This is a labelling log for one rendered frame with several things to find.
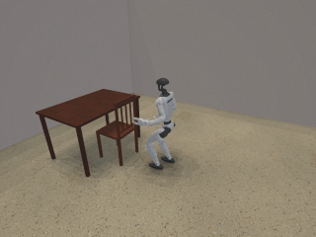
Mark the chair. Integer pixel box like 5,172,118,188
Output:
96,94,138,166

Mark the robot right foot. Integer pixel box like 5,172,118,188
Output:
161,156,175,164

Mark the robot left forearm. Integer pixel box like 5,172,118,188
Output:
143,117,164,126

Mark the right robot shin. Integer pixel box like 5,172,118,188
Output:
158,140,172,160

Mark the table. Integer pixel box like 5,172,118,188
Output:
36,89,140,177

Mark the robot left hand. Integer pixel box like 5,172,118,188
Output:
133,118,150,126

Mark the robot left upper arm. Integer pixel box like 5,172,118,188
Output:
155,97,166,121

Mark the robot right upper arm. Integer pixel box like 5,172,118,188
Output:
168,92,177,111

